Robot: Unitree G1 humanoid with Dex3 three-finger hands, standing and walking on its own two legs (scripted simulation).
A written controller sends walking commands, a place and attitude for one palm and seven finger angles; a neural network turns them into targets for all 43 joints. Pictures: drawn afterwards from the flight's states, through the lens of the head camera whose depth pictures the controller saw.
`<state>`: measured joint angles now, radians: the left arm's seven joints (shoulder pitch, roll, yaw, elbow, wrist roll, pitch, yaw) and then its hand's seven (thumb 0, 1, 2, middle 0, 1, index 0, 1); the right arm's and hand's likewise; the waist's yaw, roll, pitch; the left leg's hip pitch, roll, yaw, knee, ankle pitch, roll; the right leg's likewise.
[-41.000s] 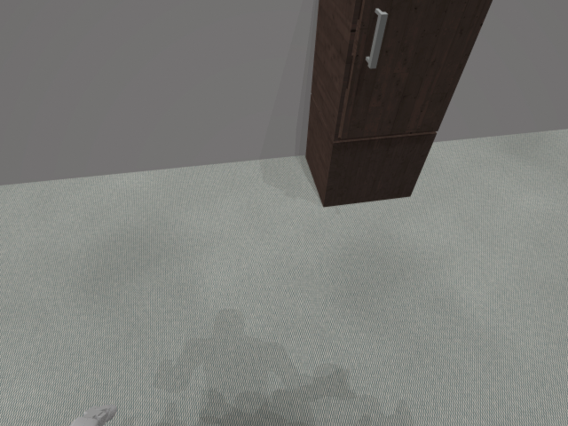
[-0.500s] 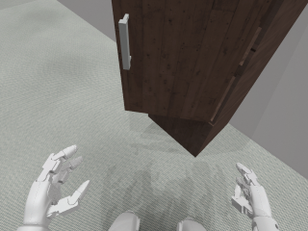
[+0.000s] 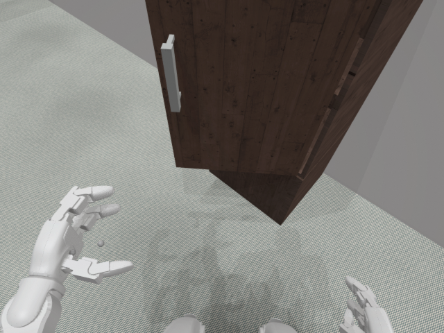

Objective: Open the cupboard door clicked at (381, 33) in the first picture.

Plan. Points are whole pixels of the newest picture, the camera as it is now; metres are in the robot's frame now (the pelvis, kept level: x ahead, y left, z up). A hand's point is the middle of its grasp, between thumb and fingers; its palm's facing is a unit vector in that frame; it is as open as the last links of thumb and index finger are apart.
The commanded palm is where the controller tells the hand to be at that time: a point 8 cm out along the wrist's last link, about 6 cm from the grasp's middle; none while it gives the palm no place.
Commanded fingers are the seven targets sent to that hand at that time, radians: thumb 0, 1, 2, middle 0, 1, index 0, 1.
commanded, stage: raise the hand with hooked fingers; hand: left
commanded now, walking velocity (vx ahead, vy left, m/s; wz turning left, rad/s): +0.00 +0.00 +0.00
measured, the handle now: (173, 75) +0.61 +0.16 +0.10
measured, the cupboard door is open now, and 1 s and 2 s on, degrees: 38 38 38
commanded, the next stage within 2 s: move the hooked fingers beside the handle in 1.04 s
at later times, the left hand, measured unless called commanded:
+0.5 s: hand (75, 191) +0.30 +0.25 +0.11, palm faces +0.06 -1.00 -0.05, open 13.9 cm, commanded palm +0.27 +0.30 +0.12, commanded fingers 0.00 -0.50 0.30 -0.30 -1.20 -0.30 -1.20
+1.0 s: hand (79, 188) +0.30 +0.25 +0.11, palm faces +0.03 -1.00 -0.03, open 14.0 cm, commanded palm +0.28 +0.29 +0.12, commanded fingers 0.00 -0.50 0.30 -0.30 -1.20 -0.30 -1.20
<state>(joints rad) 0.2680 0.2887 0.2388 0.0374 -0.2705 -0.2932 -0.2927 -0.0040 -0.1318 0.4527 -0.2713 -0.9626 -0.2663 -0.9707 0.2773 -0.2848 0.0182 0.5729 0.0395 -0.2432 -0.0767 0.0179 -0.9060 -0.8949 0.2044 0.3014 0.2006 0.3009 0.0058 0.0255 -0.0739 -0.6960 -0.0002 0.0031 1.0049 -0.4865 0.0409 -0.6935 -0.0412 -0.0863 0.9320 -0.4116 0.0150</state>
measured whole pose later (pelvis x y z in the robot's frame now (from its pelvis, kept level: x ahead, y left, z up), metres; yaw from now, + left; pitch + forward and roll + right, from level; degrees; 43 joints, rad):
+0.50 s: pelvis +0.02 -0.02 +0.02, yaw +0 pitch +7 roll -1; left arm -0.02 0.40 0.43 0.32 -0.35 -0.20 -0.46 -0.02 -0.49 0.30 -0.30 -1.19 -0.30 -1.20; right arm 0.26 -0.27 0.06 0.58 0.04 -0.22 -0.10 0.02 -0.91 -0.89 0.21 0.30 0.20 0.30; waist 0.02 0.03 -0.05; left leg -0.52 0.02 0.00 0.83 -0.43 0.01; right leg -0.52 -0.01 -0.09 0.78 -0.37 -0.01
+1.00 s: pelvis +0.01 -0.02 +0.03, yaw -1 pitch +6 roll -1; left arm -0.06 0.40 0.44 0.42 -0.34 -0.21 -0.50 -0.02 -0.50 0.30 -0.30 -1.20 -0.30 -1.20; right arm 0.29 -0.28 0.04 0.58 0.05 -0.20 -0.10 0.02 -0.91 -0.89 0.20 0.30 0.20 0.30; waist 0.01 0.03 -0.05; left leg -0.49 0.02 0.02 0.79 -0.41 0.01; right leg -0.51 -0.01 -0.07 0.74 -0.34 -0.01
